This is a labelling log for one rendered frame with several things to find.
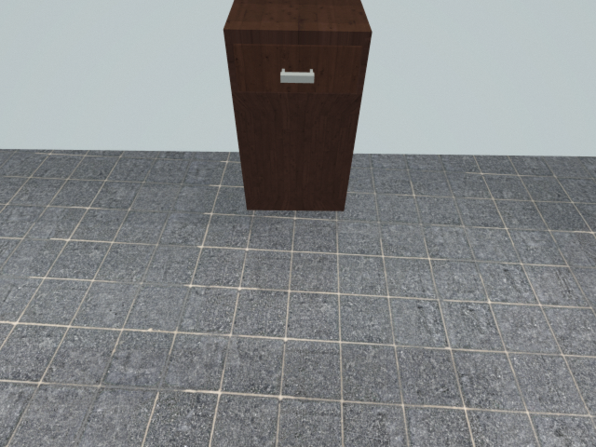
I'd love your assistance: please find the handle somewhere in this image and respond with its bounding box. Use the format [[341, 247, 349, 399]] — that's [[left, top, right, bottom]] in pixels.
[[280, 69, 315, 83]]

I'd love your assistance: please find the cabinet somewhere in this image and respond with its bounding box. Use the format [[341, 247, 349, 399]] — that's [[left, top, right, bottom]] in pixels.
[[223, 0, 372, 211]]

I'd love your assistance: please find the drawer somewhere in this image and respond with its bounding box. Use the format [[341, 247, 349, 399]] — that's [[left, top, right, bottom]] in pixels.
[[233, 44, 362, 93]]

